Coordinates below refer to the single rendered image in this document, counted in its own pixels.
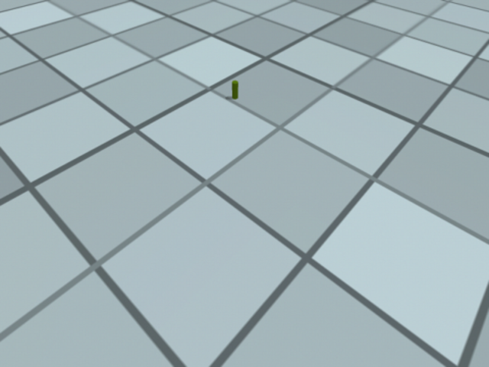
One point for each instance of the can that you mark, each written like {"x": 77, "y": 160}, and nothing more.
{"x": 234, "y": 89}

